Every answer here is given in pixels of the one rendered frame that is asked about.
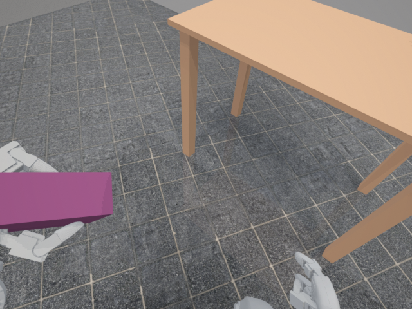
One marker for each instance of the robot right hand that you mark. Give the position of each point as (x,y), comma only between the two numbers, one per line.
(318,294)

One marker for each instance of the robot left hand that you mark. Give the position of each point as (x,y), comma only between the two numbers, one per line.
(30,245)

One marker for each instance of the table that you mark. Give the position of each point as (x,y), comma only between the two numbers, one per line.
(359,66)

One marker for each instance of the sponge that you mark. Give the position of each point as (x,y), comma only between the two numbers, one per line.
(38,200)

